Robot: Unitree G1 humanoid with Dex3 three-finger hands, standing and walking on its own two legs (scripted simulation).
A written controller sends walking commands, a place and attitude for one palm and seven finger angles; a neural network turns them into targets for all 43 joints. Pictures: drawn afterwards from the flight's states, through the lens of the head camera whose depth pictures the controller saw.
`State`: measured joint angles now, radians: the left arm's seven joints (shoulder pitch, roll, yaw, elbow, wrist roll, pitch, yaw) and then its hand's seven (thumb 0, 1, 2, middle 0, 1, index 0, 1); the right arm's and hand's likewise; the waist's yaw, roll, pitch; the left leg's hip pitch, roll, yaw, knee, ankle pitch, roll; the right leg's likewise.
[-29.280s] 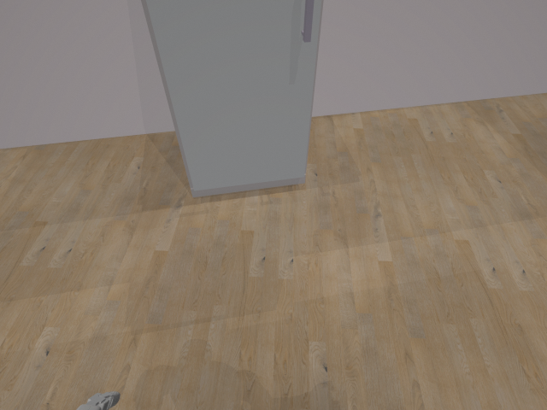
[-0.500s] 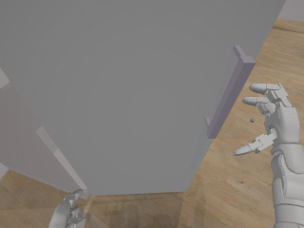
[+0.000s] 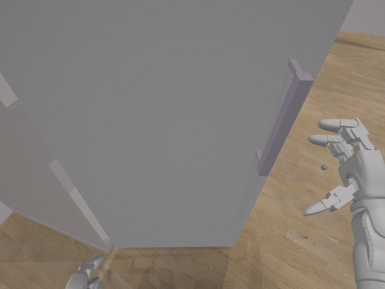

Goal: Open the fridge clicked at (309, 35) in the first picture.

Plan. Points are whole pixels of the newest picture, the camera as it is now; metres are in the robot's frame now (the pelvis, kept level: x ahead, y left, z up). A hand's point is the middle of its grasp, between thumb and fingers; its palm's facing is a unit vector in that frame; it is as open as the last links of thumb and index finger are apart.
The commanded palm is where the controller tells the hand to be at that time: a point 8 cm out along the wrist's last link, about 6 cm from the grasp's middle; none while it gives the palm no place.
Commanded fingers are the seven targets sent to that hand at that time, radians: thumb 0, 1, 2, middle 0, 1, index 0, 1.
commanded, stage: slip the hand off the handle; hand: right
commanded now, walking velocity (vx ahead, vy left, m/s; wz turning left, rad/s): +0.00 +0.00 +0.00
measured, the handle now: (275, 126) +0.40 -0.13 +0.16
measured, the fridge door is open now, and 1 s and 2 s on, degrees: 68 68 68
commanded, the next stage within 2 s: draw the hand back to the body in 0.60 s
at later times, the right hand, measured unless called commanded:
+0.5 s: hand (330, 215) +0.23 -0.18 +0.15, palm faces +0.05 +0.98 -0.17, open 14.7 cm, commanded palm +0.19 -0.24 +0.16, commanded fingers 0.00 0.55 -0.20 0.25 1.15 0.25 1.15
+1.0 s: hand (348, 214) +0.22 -0.21 +0.16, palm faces +0.17 +0.98 -0.06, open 14.7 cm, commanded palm +0.18 -0.26 +0.16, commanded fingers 0.00 0.55 -0.20 0.25 1.15 0.25 1.15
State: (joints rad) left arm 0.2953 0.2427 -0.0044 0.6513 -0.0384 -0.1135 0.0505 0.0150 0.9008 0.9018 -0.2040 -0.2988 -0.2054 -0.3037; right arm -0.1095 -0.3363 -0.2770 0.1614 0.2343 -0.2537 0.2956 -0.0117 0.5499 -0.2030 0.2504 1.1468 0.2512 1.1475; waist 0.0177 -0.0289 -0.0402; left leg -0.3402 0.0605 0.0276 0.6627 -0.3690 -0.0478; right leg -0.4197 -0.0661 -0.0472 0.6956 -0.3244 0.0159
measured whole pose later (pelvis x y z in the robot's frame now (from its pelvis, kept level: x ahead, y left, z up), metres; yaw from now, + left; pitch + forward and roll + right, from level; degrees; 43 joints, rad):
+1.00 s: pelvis +0.00 +0.02 +0.01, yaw -1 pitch -1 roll +0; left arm 0.22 0.25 -0.03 0.65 -0.06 -0.24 0.12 0.02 0.90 0.90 -0.20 -0.30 -0.20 -0.30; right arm 0.28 -0.29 -0.32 -0.31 0.33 0.15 0.17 -0.01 0.55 -0.20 0.25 1.15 0.25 1.15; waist -0.04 -0.05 -0.05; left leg -0.22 0.05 0.05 0.61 -0.37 -0.03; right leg -0.29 -0.07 -0.03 0.61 -0.29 0.04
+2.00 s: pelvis +0.01 +0.01 +0.02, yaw +1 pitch -6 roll +0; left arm 0.17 0.23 0.00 0.70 0.02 -0.17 0.10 0.02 0.90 0.90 -0.20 -0.30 -0.21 -0.30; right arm 0.46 -0.34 -0.36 -0.39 0.07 -0.06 -0.12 0.01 -0.72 -0.82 0.22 0.40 0.22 0.40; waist -0.07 -0.04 0.05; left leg -0.01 0.05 0.02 0.37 -0.25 -0.04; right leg -0.09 -0.06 -0.07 0.41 -0.22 0.03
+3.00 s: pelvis -0.08 -0.02 +0.01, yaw -1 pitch -1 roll +2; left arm 0.21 0.23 -0.01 0.60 0.00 -0.08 0.12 0.02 0.90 0.90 -0.20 -0.30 -0.21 -0.30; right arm 0.50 -0.37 -0.39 -0.44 0.03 -0.16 -0.17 0.02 -0.89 -0.90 0.21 0.30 0.21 0.30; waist -0.01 -0.05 0.02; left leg -0.32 0.04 0.00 0.54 -0.23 -0.05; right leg -0.41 -0.05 -0.04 0.58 -0.18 -0.02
